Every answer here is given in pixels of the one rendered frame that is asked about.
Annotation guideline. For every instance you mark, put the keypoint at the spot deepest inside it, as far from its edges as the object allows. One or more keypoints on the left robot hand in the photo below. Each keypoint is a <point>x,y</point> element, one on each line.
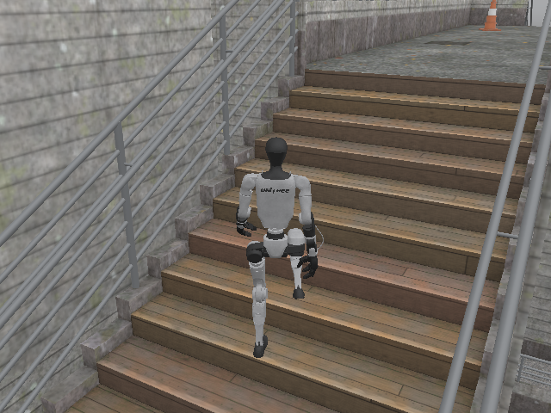
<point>246,233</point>

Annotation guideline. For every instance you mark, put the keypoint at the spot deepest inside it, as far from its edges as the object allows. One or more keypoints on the robot left forearm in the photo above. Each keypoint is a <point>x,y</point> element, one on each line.
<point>241,222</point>

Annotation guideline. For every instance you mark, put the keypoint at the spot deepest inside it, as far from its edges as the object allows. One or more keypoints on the right robot thigh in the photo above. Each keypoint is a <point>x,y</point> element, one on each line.
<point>296,242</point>

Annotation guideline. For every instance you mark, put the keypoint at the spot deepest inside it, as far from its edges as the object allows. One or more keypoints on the right robot upper arm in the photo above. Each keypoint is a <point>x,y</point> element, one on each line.
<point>305,198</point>

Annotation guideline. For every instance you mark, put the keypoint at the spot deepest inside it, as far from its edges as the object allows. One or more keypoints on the left robot upper arm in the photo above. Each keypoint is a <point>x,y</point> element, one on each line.
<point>248,183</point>

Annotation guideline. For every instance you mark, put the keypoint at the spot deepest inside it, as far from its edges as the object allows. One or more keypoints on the robot right forearm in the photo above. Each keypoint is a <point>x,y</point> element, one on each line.
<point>310,238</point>

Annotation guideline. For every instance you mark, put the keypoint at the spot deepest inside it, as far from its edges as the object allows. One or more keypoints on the right robot hand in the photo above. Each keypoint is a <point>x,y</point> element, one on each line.
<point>312,266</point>

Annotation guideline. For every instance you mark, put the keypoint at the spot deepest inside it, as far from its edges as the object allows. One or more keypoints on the right robot shin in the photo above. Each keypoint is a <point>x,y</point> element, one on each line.
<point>297,271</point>

